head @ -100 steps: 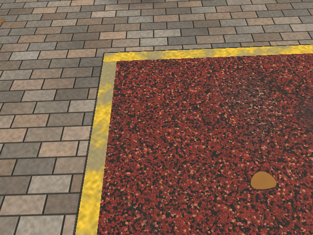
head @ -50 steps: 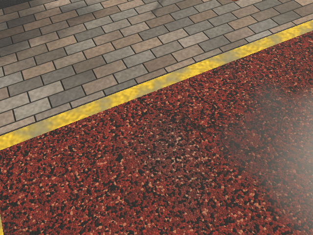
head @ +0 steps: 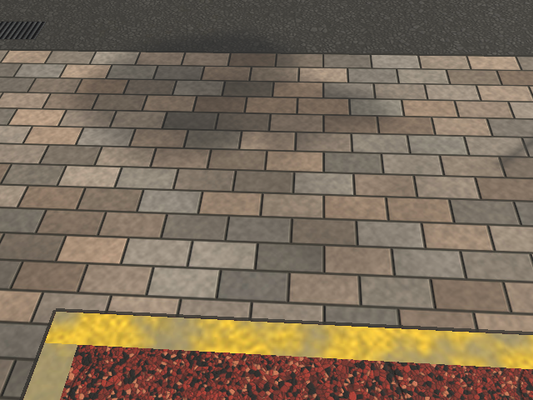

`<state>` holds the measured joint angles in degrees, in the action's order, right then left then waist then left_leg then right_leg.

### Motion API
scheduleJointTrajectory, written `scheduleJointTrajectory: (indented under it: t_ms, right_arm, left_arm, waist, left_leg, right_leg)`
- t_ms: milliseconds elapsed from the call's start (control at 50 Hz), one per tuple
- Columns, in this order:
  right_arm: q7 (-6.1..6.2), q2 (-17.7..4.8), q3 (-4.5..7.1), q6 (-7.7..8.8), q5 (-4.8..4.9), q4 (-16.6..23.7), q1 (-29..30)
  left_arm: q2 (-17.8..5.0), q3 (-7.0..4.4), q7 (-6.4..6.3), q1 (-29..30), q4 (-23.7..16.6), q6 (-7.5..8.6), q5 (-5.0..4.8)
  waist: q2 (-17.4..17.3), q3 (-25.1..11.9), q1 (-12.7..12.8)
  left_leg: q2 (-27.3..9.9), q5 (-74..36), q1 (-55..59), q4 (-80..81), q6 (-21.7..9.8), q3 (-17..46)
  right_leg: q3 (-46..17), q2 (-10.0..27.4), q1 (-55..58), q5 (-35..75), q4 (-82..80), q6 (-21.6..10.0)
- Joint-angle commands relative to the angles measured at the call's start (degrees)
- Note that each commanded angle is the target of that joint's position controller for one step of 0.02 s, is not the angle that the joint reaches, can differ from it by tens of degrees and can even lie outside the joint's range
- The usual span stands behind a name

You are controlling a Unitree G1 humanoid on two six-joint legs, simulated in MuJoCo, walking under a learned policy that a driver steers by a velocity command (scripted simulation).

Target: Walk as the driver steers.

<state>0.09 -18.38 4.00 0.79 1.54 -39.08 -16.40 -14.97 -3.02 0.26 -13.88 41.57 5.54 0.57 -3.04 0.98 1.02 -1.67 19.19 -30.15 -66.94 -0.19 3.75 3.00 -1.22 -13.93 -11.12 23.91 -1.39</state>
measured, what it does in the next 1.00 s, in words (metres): walks ahead: left foot, then right foot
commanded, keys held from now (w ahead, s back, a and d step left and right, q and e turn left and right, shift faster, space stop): w+q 0.34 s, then w+e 0.66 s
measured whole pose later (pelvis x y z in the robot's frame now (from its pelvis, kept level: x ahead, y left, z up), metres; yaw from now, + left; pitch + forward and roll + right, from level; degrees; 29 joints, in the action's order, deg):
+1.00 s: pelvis +0.56 +0.09 -0.01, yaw -1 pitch +2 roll +0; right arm -0.1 -16.5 2.5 5.3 0.7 -44.3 -15.0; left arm -17.0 -3.7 2.3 -10.4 39.5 3.3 -1.1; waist 0.0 3.0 0.1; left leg -0.1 23.9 -18.8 -70.2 -0.4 1.4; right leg 0.9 -5.5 -23.3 -9.9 31.3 -5.6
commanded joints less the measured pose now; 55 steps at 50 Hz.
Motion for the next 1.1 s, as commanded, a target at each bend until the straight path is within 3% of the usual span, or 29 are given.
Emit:
scheduleJointTrajectory:
  t_ms: [20,160,240,280,300,320,340,360,380,400,420,440,460,500,560,660,760,820,860,880,900,920,940,960,980,1000,1020,1060,1100]
  right_arm:
    - [-0.31,-2.13,0.74,0.21,-0.15,5.69,2.5]
    - [-2.13,-0.25,-0.26,1.06,-0.26,7.73,11.87]
    - [-3.34,-0.84,-0.08,1.03,-0.05,9.91,16.29]
    - [-3.51,-2.68,0.9,0.72,-0.44,10.15,14.29]
    - [-3.39,-4.36,1.86,0.46,-0.59,9.35,10.03]
    - [-2.93,-6.84,3.46,0.21,-0.44,7.0,1.13]
    - [-1.8,-10.84,5.34,-0.38,-0.14,4.42,-8.97]
    - [-1.28,-16.72,5.55,0.25,0.13,4.94,-6.26]
    - [-1.49,-11.03,3.82,1.12,-0.26,6.14,-8.43]
    - [-1.78,-8.26,2.87,1.9,-0.96,4.88,-6.69]
    - [-1.77,-7.11,2.35,2.35,-0.84,4.63,-3.18]
    - [-1.72,-5.24,1.7,2.61,-1.22,4.57,0.51]
    - [-1.68,-3.65,1.05,3.02,-1.94,4.74,2.54]
    - [-1.64,-3.52,1.03,4.05,-2.06,3.66,3.36]
    - [-1.18,-4.51,1.34,5.19,-2.43,1.19,2.32]
    - [-0.28,-4.93,1.14,5.32,-2.4,-1.02,1.49]
    - [0.2,-6.01,1.65,3.86,-1.59,-4.48,-2.77]
    - [1.0,-7.65,2.15,2.27,-1.18,-4.76,-1.91]
    - [1.88,-9.16,2.47,1.3,-1.19,-4.31,-0.83]
    - [2.27,-9.03,2.25,1.1,-0.98,-3.99,0.22]
    - [2.41,-6.4,1.07,1.87,-2.24,-2.8,-1.44]
    - [1.01,0.22,-1.11,3.67,-2.9,-0.76,-6.22]
    - [-0.32,-5.45,-0.06,5.99,-1.14,-0.51,-1.05]
    - [-0.89,-6.5,0.06,7.09,0.78,1.49,4.13]
    - [-0.68,-5.32,-0.27,7.59,0.09,2.03,5.83]
    - [-0.26,-5.94,0.22,7.36,-1.51,1.71,6.3]
    - [-0.29,-5.83,0.41,6.75,-1.96,1.71,5.26]
    - [-0.15,-4.69,0.26,5.54,-2.41,1.48,3.21]
    - [0.15,-3.13,-0.39,4.77,-2.57,2.22,5.46]
  left_arm:
    - [-7.67,-2.13,-0.19,-0.27,-1.67,1.04,-0.32]
    - [-10.85,-3.0,-0.64,-1.57,1.46,0.08,-0.64]
    - [-12.79,-3.64,-0.64,-3.75,3.31,-1.03,-1.79]
    - [-14.53,-4.2,-0.92,-3.37,3.43,-1.7,-2.35]
    - [-15.35,-4.47,-1.13,-3.08,3.37,-2.11,-2.62]
    - [-14.95,-4.26,-1.36,-2.29,3.12,-2.43,-2.83]
    - [-12.63,-3.27,-1.59,-3.14,2.35,-2.21,-1.54]
    - [-3.81,-0.19,-0.61,-9.29,-0.75,-0.94,0.76]
    - [-8.53,-0.73,0.26,-5.57,0.32,0.9,-1.32]
    - [-11.29,-1.59,0.61,-0.32,-0.99,1.51,-3.72]
    - [-10.42,-1.19,0.32,1.26,-1.2,1.8,-3.39]
    - [-10.15,-1.31,-0.02,1.66,-0.42,1.59,-2.11]
    - [-10.22,-1.53,0.09,-0.3,0.42,0.83,-1.88]
    - [-8.49,-1.34,0.22,-3.12,1.91,-0.86,-1.95]
    - [-6.74,-1.01,-0.16,-0.07,1.4,-2.28,-1.8]
    - [-4.91,-0.54,0.92,6.45,-0.15,-1.53,-1.87]
    - [-3.63,0.21,2.84,13.2,-3.79,-1.3,-1.76]
    - [-4.81,-0.3,3.97,12.7,-5.68,-1.42,-1.62]
    - [-7.96,-1.95,3.84,5.09,-4.87,-1.95,-1.52]
    - [-10.9,-3.58,3.17,-3.63,-3.11,-2.05,-1.6]
    - [-16.05,-5.08,1.92,-11.63,-2.02,-2.67,-1.7]
    - [-18.15,-5.24,1.84,-9.18,-3.32,-2.26,-2.27]
    - [-13.42,-3.97,1.84,-10.37,-3.55,-2.18,-2.0]
    - [-11.09,-3.37,1.57,-8.54,-3.72,-1.97,-1.58]
    - [-10.57,-3.14,1.58,-5.05,-4.09,-1.75,-1.54]
    - [-8.61,-2.58,1.38,-1.91,-4.77,-1.63,-1.51]
    - [-8.27,-2.28,1.09,-0.36,-5.75,-1.68,-0.83]
    - [-8.74,-2.46,0.64,0.74,-6.11,-1.67,-1.03]
    - [-10.4,-2.93,-0.05,0.21,-5.8,-1.71,-1.22]
  waist:
    - [8.92,0.4,0.46]
    - [6.53,2.12,3.15]
    - [6.68,3.71,3.58]
    - [8.22,1.4,1.2]
    - [8.75,-1.45,-1.62]
    - [7.52,-5.99,-6.74]
    - [2.82,-11.13,-11.03]
    - [-13.46,-16.06,-3.08]
    - [-6.54,-23.61,-7.65]
    - [-3.59,-14.75,-8.27]
    - [-0.21,-9.53,-6.06]
    - [0.89,-6.36,-3.98]
    - [-0.31,-5.31,-1.86]
    - [-0.63,-4.66,-0.19]
    - [0.71,-0.79,-0.66]
    - [0.49,1.86,-3.38]
    - [1.55,4.46,-6.21]
    - [-0.46,2.2,-4.26]
    - [-2.79,-3.65,0.4]
    - [-1.38,-8.12,5.46]
    - [6.78,-14.63,7.73]
    - [19.28,-21.06,1.83]
    - [11.33,-23.02,6.23]
    - [8.3,-14.97,6.24]
    - [1.99,-8.26,3.32]
    - [1.19,-5.56,1.4]
    - [3.01,-4.06,-0.34]
    - [4.26,-3.07,-2.05]
    - [4.69,-1.67,-1.78]
  left_leg:
    - [-4.39,-3.55,-11.1,3.09,0.83,2.01]
    - [-3.91,-19.72,-9.01,22.87,0.4,-2.14]
    - [-2.53,-16.29,-7.25,29.4,-2.15,-5.11]
    - [0.69,-10.48,-1.53,30.69,-4.55,-8.1]
    - [2.99,-8.34,4.61,31.37,-6.06,-9.62]
    - [5.4,-11.56,17.11,34.89,-8.18,-10.23]
    - [1.63,-12.38,35.09,35.64,-11.04,-1.92]
    - [-14.64,-2.53,52.37,40.98,-21.21,31.3]
    - [-18.8,4.66,53.66,48.96,-22.7,42.43]
    - [-17.43,-0.11,47.69,49.7,-19.55,32.98]
    - [-15.22,-6.57,39.16,49.6,-17.35,25.07]
    - [-13.23,-13.42,31.83,50.11,-15.76,19.17]
    - [-11.69,-18.22,26.82,51.69,-15.05,15.13]
    - [-11.07,-22.17,22.09,54.99,-15.17,10.49]
    - [-10.32,-25.31,20.42,58.14,-14.11,3.35]
    - [-8.29,-24.13,22.69,60.18,-10.03,-5.92]
    - [-12.1,-29.72,34.03,57.43,-9.31,-8.53]
    - [-13.27,-49.85,39.0,49.77,-7.76,-10.41]
    - [-12.56,-67.08,38.59,37.22,-6.07,-12.1]
    - [-10.48,-64.58,32.58,25.02,-4.19,-13.63]
    - [-6.98,-41.56,18.04,6.68,-1.91,-13.93]
    - [7.13,11.87,-6.69,-14.14,2.13,-6.24]
    - [3.8,11.74,-13.03,-16.68,0.41,4.35]
    - [1.15,7.53,-15.45,-13.86,-0.76,3.59]
    - [-1.23,4.03,-14.35,-7.47,-0.95,2.68]
    - [-3.01,2.08,-11.25,-2.0,-0.42,2.19]
    - [-3.57,0.97,-7.7,-0.38,0.29,2.13]
    - [-3.91,0.05,-5.33,4.71,2.33,0.95]
    - [-3.33,-3.94,-4.37,12.23,4.28,-0.65]
  right_leg:
    - [-13.08,16.04,7.98,6.16,-14.07,-9.3]
    - [0.18,15.16,11.15,14.9,-14.84,-7.69]
    - [3.68,17.12,16.41,20.68,-12.58,-6.17]
    - [6.04,17.28,18.62,38.69,-5.94,-5.0]
    - [7.28,16.83,18.61,47.52,1.12,-4.33]
    - [9.1,15.13,14.58,49.21,12.43,-2.78]
    - [9.03,12.94,0.94,33.89,29.15,-0.39]
    - [4.87,1.97,-24.53,-20.76,49.26,2.64]
    - [-7.39,1.92,-28.82,-22.5,55.24,1.92]
    - [-6.98,4.42,-32.72,-17.3,55.07,0.99]
    - [-6.43,7.2,-31.14,-12.27,50.69,0.41]
    - [-6.29,9.15,-27.95,-9.1,46.82,0.68]
    - [-7.02,10.48,-23.85,-6.67,44.98,0.85]
    - [-6.79,10.84,-20.33,-4.16,42.78,1.8]
    - [-7.86,10.25,-24.24,2.97,36.74,3.25]
    - [-6.43,7.15,-23.62,19.42,19.49,2.68]
    - [-3.92,5.84,-28.22,16.39,11.16,0.26]
    - [0.18,2.77,-25.32,6.91,9.95,-2.41]
    - [3.15,-1.42,-14.0,1.66,10.78,-5.03]
    - [2.16,-2.95,-0.44,5.32,6.92,-7.36]
    - [-13.34,6.99,17.7,8.61,6.57,-11.56]
    - [-46.98,20.33,36.28,0.5,-0.71,-24.33]
    - [-47.92,19.63,37.95,-4.78,-5.05,-22.3]
    - [-38.97,17.6,31.63,-3.49,-5.69,-19.39]
    - [-32.88,15.14,21.96,2.6,-6.54,-17.56]
    - [-28.49,13.22,15.56,8.69,-7.32,-16.5]
    - [-26.64,11.96,10.35,12.87,-8.66,-16.71]
    - [-23.82,10.69,4.81,17.25,-10.33,-17.03]
    - [-20.06,8.99,0.05,19.23,-11.07,-16.31]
